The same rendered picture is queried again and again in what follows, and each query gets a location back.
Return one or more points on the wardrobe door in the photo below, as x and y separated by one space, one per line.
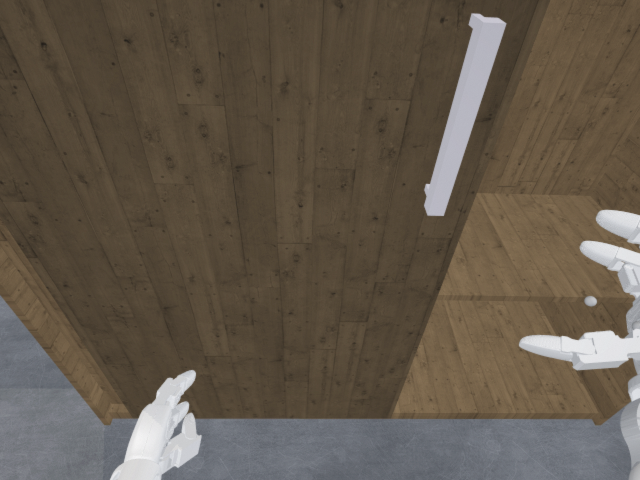
236 187
19 260

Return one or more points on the left robot forearm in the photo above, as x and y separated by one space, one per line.
137 469

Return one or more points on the handle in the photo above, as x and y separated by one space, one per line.
480 56

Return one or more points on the robot left hand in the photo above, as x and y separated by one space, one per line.
156 424

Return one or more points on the robot right hand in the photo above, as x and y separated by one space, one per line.
603 349

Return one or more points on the right robot forearm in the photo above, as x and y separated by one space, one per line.
630 426

